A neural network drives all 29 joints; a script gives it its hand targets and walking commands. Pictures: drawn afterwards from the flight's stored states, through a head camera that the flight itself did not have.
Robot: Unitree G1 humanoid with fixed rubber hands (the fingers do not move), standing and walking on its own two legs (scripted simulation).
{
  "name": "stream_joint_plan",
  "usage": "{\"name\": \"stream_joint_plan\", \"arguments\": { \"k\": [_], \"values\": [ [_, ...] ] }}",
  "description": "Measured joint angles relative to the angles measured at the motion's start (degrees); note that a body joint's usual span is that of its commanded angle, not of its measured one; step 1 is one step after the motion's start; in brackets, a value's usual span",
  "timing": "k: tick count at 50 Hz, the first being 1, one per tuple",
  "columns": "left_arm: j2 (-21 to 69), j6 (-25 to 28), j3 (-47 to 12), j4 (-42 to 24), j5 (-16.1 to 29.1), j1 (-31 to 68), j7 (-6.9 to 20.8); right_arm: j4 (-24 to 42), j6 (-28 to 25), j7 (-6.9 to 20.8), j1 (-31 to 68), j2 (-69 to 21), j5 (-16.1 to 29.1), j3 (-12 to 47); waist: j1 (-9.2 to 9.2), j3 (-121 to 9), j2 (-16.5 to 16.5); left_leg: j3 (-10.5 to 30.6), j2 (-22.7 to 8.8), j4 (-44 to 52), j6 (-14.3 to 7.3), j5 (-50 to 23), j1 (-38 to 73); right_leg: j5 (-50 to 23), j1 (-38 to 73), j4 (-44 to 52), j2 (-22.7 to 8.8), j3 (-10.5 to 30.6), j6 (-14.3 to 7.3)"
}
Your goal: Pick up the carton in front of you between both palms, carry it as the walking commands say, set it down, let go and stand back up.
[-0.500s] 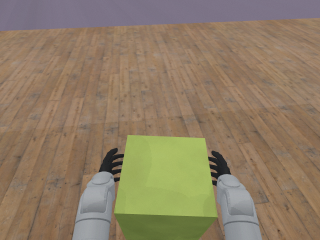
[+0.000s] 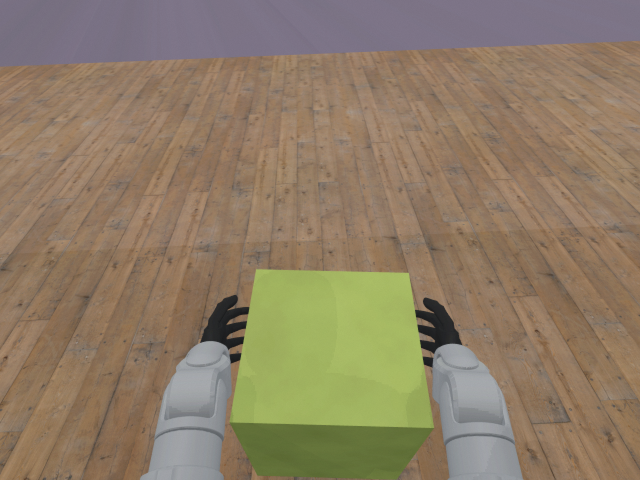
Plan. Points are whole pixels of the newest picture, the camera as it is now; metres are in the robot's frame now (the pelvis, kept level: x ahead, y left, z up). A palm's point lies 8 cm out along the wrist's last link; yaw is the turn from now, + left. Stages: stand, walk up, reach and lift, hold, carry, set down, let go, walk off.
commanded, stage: hold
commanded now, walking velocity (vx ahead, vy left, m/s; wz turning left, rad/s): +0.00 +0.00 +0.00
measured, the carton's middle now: (329, 379) +0.28 +0.00 -0.04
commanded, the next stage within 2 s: set down in 0.54 s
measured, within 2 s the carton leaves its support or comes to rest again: neither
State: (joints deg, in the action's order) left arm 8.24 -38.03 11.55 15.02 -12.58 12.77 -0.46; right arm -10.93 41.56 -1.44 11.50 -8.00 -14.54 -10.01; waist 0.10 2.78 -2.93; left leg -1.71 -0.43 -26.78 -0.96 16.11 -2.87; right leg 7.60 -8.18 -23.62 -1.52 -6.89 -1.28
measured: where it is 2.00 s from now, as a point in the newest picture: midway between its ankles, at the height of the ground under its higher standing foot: outside the picture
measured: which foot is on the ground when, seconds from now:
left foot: down 0.00-1.00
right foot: down 0.00-1.00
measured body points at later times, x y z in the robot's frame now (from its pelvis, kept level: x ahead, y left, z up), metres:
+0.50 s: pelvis +0.00 -0.01 +0.00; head -0.03 -0.03 +0.45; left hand +0.30 +0.14 +0.03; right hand +0.29 -0.16 +0.03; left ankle -0.01 +0.11 -0.74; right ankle +0.07 -0.11 -0.74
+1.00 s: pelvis -0.02 +0.00 -0.03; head +0.08 -0.03 +0.41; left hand +0.35 +0.13 -0.05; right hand +0.34 -0.17 -0.07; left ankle -0.01 +0.11 -0.74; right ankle +0.07 -0.11 -0.74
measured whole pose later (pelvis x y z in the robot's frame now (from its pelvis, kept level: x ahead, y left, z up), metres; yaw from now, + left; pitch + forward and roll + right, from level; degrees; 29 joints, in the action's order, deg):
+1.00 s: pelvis -0.02 +0.00 -0.03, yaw +0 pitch +6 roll +0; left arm 12.4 -17.4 28.0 33.4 -22.0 31.4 0.0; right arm -30.4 20.5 3.4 30.4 -8.0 -22.6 -26.7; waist -2.6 6.6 -4.3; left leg -0.9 0.3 -43.3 -1.1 20.8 -28.4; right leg 11.7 -33.3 -39.1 -1.8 -4.9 -1.4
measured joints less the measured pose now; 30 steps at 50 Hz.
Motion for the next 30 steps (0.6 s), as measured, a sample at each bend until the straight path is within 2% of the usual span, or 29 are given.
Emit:
{"name": "stream_joint_plan", "arguments": {
  "k": [30],
  "values": [
    [0.29, 0.12, 0.48, 0.59, -0.99, 1.38, 0.23, -0.74, -0.47, 0.55, 1.22, -0.22, -0.51, -1.29, -0.37, 0.24, -0.10, 1.06, -0.38, 0.84, 0.72, -0.37, 0.16, 0.21, 0.14, 0.38, 0.71, -0.34, -0.78]
  ]
}}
